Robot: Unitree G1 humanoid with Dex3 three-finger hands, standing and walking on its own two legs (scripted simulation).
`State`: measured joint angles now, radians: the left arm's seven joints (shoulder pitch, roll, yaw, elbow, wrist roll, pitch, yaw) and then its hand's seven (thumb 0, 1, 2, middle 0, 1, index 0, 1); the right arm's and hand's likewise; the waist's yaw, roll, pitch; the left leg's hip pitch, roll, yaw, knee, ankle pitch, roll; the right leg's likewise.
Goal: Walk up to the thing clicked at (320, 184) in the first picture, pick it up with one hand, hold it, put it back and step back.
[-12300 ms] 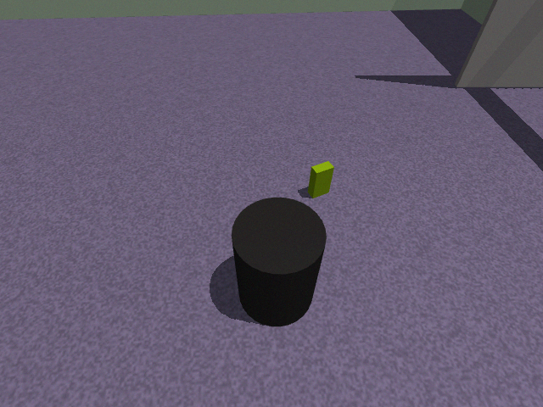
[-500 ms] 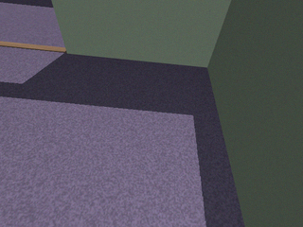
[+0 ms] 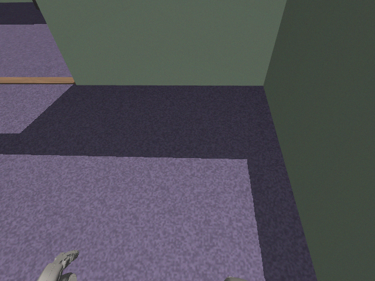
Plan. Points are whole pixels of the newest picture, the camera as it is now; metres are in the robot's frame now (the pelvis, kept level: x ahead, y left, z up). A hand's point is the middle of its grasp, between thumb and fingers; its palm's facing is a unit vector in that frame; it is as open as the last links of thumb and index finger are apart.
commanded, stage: walk up
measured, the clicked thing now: out of the picture -0.34 +1.11 -0.67
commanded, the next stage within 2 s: none
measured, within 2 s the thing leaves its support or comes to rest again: neither
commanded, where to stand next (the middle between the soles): +0.55 +0.00 m, yaw +0 degrees
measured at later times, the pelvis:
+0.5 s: pelvis +0.22 +0.04 +0.01, yaw +0 degrees
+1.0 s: pelvis +0.42 -0.05 +0.01, yaw +21 degrees
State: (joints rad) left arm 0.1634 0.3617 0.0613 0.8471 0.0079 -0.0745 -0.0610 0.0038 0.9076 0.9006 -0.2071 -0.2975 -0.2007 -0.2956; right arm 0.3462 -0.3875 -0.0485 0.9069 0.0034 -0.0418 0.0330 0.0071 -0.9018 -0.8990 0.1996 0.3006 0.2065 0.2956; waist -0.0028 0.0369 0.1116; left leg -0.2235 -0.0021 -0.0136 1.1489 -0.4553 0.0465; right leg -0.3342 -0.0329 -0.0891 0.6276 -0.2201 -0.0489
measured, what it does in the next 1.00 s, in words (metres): walks ahead, turning left: left foot, then right foot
